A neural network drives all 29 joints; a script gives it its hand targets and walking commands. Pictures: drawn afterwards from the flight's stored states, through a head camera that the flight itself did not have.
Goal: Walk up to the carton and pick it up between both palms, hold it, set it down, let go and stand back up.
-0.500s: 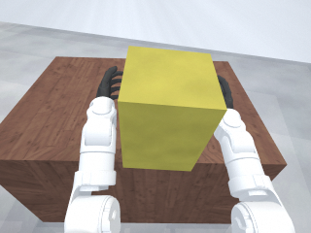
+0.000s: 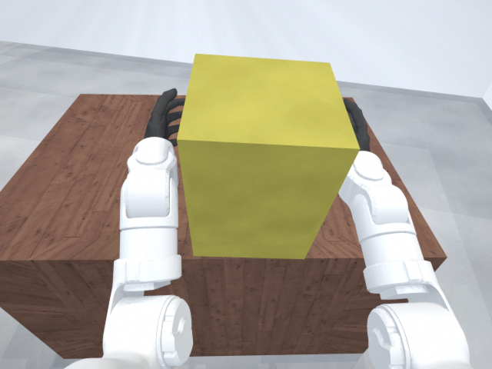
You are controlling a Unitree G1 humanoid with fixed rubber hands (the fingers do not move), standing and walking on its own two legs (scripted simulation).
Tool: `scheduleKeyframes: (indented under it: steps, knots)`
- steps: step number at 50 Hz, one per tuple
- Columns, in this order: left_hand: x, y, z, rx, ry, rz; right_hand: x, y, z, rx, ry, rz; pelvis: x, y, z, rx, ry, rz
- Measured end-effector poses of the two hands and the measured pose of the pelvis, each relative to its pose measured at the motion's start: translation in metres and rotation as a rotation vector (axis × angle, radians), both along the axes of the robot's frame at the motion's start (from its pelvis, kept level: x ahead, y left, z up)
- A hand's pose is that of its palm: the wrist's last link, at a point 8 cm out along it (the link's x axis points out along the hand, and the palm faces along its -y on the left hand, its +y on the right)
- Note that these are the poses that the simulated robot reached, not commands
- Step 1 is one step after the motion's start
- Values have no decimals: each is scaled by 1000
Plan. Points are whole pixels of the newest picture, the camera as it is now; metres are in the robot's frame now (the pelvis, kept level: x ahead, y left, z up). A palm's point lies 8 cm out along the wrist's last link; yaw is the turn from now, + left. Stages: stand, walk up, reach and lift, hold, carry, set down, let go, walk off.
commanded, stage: reach and lift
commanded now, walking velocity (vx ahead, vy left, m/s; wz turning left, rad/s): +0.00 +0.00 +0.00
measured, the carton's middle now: (255, 167) +0.39 -0.01 +0.16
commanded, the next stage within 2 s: hold in 0.56 s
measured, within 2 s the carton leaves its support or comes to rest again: neither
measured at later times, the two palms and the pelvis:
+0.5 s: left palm (154, 136) +0.37 +0.14 +0.24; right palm (357, 142) +0.37 -0.15 +0.23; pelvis +0.00 +0.00 +0.00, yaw +0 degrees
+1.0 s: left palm (145, 131) +0.36 +0.14 +0.25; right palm (357, 130) +0.36 -0.15 +0.25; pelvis +0.00 +0.00 +0.00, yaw +0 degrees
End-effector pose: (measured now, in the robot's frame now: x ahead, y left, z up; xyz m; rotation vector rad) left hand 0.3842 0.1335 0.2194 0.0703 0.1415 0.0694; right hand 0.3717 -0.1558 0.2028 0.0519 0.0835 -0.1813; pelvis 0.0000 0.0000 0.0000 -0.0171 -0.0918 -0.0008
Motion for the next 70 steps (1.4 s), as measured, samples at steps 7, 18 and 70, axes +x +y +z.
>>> scheduleKeyframes:
  steps: [7, 18, 70]
  knots:
    - [-7, 1, 9, -6, -17, -4, -5, 1, 13, 3, -18, 3, 4, -1, 0, 1, -26, 2]
    - [-9, 2, 12, -12, 6, 1, -6, 2, 16, 17, 4, 7, -3, -1, 0, 2, -28, -2]
    - [-26, 11, 38, -41, -25, 36, -9, 9, 52, 27, -26, 44, -3, -5, -1, 5, -34, 1]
